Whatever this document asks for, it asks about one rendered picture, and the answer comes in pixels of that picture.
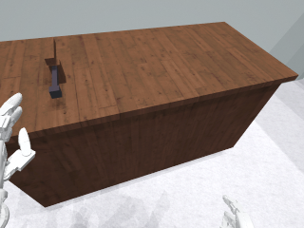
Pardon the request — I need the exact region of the tap lever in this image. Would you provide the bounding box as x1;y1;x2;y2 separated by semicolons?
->
48;66;63;99

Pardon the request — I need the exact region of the counter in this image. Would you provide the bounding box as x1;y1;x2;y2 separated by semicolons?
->
0;22;298;208

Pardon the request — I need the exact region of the robot right hand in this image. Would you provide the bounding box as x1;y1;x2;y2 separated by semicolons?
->
219;195;255;228

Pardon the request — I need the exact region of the robot left forearm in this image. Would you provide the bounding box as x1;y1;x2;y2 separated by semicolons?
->
0;188;10;228

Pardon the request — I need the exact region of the robot left hand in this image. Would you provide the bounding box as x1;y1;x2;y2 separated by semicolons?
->
0;93;36;189

